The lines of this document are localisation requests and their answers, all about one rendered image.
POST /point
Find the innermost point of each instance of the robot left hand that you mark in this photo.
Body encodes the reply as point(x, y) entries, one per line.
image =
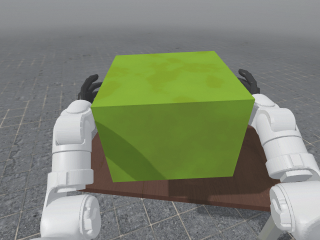
point(87, 92)

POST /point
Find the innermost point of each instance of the carton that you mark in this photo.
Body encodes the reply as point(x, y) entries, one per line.
point(167, 116)

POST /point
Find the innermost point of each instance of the left robot upper arm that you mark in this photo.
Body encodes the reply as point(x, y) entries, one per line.
point(74, 217)

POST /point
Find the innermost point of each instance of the table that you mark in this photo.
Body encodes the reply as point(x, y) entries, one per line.
point(248, 188)

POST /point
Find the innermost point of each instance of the right robot upper arm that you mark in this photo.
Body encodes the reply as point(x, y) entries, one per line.
point(295, 208)

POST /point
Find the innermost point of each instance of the robot left forearm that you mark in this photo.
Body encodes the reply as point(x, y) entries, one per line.
point(71, 149)

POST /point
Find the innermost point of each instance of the robot right hand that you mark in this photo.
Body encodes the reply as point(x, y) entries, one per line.
point(250, 83)

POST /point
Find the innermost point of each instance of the robot right forearm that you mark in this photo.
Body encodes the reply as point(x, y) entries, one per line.
point(287, 157)

